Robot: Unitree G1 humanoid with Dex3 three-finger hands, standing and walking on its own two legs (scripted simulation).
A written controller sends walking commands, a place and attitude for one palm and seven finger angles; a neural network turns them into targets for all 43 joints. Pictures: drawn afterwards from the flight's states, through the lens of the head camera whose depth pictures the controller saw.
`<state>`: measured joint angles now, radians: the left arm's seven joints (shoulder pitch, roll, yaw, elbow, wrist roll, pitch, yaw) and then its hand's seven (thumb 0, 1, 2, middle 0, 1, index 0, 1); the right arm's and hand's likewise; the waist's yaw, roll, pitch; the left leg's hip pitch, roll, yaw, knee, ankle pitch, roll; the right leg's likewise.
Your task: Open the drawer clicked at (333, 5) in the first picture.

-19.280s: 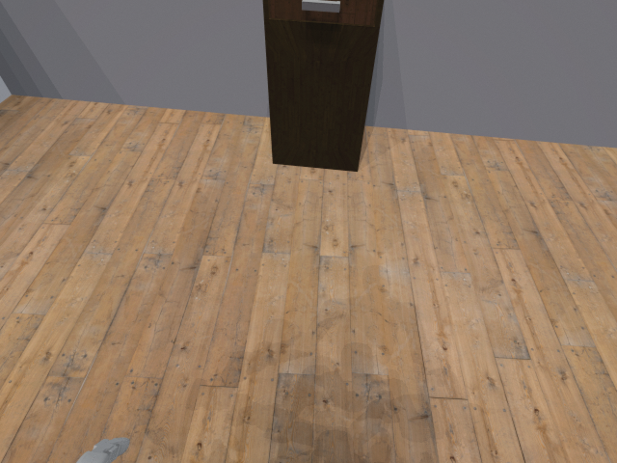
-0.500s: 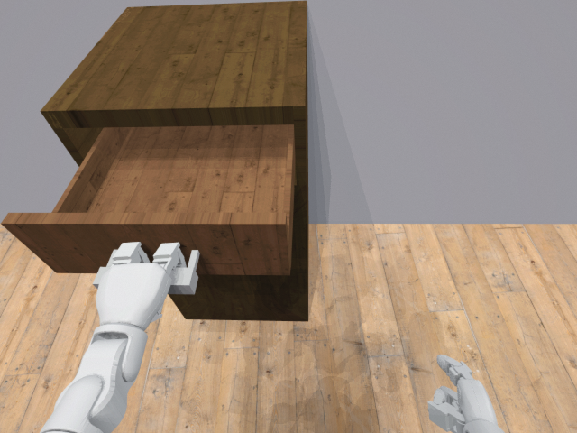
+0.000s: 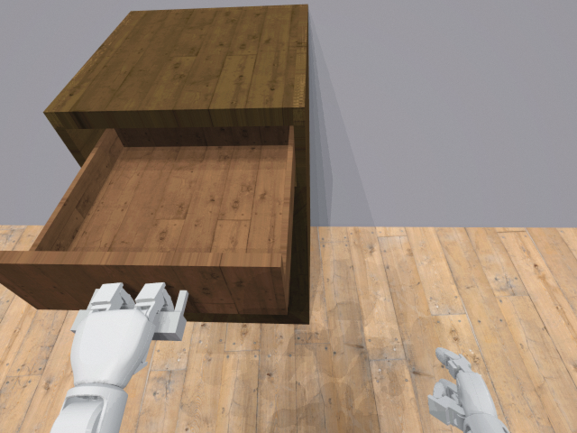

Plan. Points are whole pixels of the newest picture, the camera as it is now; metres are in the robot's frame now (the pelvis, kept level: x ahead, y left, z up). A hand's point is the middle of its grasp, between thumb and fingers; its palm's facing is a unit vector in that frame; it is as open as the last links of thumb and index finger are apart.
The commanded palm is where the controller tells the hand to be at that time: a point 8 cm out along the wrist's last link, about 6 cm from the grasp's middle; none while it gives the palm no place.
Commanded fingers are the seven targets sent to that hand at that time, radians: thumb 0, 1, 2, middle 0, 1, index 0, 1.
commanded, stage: pull the drawer open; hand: left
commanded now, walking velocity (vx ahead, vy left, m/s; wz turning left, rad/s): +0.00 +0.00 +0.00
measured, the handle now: (135, 310) +0.25 +0.25 +0.04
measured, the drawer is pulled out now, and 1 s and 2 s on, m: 0.28 0.29 0.30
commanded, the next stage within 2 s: open the thumb to release the handle in 0.70 s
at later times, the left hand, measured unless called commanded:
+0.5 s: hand (131, 366) +0.19 +0.23 +0.02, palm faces -0.01 -0.10 -0.99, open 6.1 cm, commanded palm +0.14 +0.24 +0.07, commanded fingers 0.00 0.90 0.90 -0.40 -1.35 -0.40 -1.35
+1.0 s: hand (123, 358) +0.20 +0.25 +0.02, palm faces +0.05 -0.07 -1.00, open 6.5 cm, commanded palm +0.17 +0.24 +0.07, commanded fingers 0.00 0.13 0.57 -0.34 -1.27 -0.34 -1.27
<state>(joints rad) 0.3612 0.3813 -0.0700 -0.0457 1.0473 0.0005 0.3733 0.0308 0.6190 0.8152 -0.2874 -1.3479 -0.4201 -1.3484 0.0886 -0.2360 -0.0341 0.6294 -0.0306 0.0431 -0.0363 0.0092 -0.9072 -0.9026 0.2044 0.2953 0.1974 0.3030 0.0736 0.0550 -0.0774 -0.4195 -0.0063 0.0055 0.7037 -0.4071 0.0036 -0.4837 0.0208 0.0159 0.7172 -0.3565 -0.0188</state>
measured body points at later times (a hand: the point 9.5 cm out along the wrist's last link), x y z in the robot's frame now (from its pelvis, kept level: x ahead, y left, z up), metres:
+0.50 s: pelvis +0.00 +0.00 +0.00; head +0.03 -0.02 +0.44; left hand +0.18 +0.24 +0.07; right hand +0.21 -0.23 -0.09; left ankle -0.03 +0.12 -0.72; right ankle +0.00 -0.11 -0.72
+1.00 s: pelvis +0.01 +0.00 -0.01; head +0.05 -0.03 +0.44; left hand +0.19 +0.25 +0.07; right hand +0.23 -0.21 -0.11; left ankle -0.03 +0.12 -0.72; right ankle +0.00 -0.11 -0.72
